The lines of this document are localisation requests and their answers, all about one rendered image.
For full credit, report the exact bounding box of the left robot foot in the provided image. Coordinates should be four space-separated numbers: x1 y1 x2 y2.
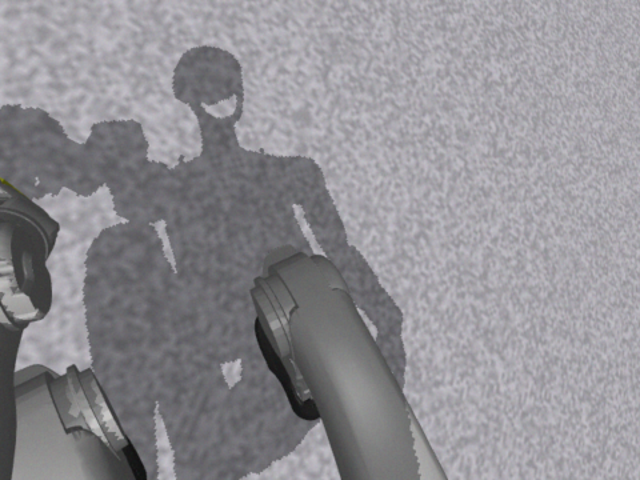
122 436 147 480

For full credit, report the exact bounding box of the cube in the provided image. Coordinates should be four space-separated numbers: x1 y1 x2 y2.
0 178 29 199

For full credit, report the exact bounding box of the left robot arm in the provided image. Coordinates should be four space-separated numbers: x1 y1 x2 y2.
0 183 60 480

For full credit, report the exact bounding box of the right robot foot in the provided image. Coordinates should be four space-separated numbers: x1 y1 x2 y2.
255 316 320 420

